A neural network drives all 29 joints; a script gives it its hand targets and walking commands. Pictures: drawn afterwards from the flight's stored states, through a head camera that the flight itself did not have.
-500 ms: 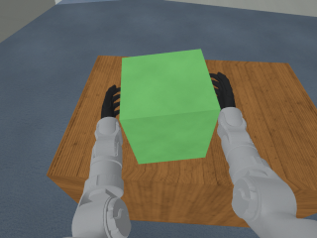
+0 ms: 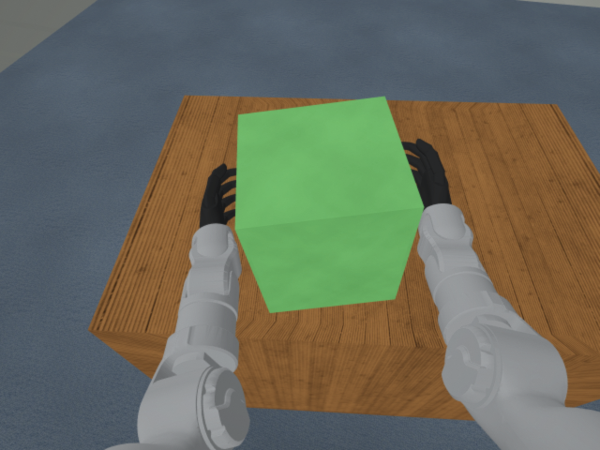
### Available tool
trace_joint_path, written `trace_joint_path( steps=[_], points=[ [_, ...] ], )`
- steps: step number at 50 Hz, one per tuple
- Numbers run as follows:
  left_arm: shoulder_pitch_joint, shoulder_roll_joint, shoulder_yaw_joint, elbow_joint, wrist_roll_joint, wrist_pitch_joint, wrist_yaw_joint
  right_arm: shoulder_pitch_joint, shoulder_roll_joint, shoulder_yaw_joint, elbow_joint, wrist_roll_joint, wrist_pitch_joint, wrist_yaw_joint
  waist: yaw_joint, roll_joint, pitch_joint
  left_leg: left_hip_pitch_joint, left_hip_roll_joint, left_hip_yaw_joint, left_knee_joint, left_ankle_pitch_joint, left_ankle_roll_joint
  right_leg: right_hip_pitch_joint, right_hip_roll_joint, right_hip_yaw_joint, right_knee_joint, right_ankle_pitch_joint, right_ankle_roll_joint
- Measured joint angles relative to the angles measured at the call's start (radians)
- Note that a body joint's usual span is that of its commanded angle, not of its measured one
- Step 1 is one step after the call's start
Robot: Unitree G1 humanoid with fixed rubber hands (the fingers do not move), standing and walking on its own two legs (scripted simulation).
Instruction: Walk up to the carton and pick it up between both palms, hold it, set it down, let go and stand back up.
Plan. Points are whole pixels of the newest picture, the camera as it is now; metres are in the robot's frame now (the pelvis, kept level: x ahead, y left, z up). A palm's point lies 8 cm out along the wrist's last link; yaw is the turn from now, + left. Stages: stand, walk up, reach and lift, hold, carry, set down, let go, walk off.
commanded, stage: set down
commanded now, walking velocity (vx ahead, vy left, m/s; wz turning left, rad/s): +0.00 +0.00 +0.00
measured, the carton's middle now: (322, 213) +0.44 +0.01 +0.03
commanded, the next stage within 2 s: none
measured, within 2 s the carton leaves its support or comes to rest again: neither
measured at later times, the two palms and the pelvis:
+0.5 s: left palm (220, 230) +0.40 +0.16 +0.04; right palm (423, 197) +0.44 -0.14 +0.07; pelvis +0.01 +0.00 +0.00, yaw -1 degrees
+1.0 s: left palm (226, 231) +0.41 +0.15 +0.02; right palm (424, 204) +0.44 -0.14 +0.05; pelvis +0.00 +0.00 +0.00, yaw -2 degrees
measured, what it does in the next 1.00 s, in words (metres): stands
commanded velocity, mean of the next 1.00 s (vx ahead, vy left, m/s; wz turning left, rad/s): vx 0.00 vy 0.00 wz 0.00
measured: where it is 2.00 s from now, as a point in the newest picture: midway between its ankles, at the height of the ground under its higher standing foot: outside the picture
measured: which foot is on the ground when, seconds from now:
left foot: down 0.00-1.00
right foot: down 0.00-1.00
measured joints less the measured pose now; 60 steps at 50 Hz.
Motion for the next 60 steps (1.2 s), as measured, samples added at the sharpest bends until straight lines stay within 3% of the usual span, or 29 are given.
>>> trace_joint_path(
  steps=[19, 30, 44, 60],
  points=[
    [-0.020, -0.014, 0.072, 0.046, 0.021, -0.051, -0.003, -0.045, 0.024, -0.128, -0.002, -0.127, 0.015, 0.036, 0.022, -0.009, -0.020, -0.071, -0.001, 0.020, -0.011, 0.015, -0.001, -0.097, -0.004, 0.009, 0.030, -0.003, -0.003],
    [-0.010, -0.024, 0.067, 0.048, 0.022, -0.069, 0.015, -0.048, 0.011, -0.132, 0.025, -0.135, 0.000, 0.045, 0.023, -0.010, -0.038, -0.115, 0.005, 0.029, 0.018, -0.011, -0.001, -0.136, -0.001, 0.010, 0.042, -0.016, -0.002],
    [-0.027, -0.019, 0.084, 0.090, 0.007, -0.178, 0.026, -0.056, -0.006, -0.089, 0.042, -0.116, -0.082, 0.035, 0.027, 0.012, -0.041, -0.176, 0.007, 0.040, 0.033, -0.010, 0.003, -0.198, -0.003, 0.007, 0.052, -0.009, -0.002],
    [-0.058, -0.019, 0.106, 0.121, 0.041, -0.192, 0.024, -0.060, -0.002, -0.157, 0.050, -0.156, -0.071, 0.048, 0.028, -0.013, -0.050, -0.194, 0.005, 0.052, 0.018, 0.011, 0.009, -0.219, -0.005, 0.012, 0.035, 0.016, 0.000]
  ],
)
